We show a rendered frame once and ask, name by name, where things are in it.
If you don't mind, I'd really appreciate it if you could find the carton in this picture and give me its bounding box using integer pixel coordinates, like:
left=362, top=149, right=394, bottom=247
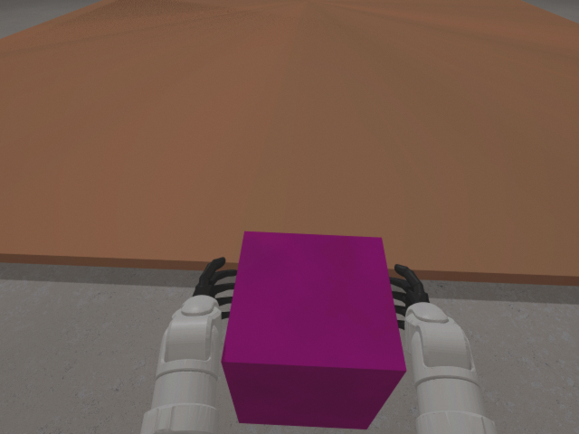
left=221, top=231, right=406, bottom=429

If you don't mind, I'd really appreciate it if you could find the robot left hand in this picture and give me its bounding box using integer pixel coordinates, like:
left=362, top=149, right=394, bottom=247
left=193, top=257, right=237, bottom=319

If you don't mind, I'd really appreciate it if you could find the robot left forearm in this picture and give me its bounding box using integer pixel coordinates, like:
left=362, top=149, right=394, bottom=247
left=140, top=295, right=222, bottom=434

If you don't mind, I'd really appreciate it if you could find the robot right forearm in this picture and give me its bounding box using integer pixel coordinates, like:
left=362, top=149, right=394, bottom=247
left=404, top=302, right=498, bottom=434

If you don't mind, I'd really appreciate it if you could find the robot right hand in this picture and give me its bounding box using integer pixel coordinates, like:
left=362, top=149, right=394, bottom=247
left=389, top=264, right=430, bottom=330

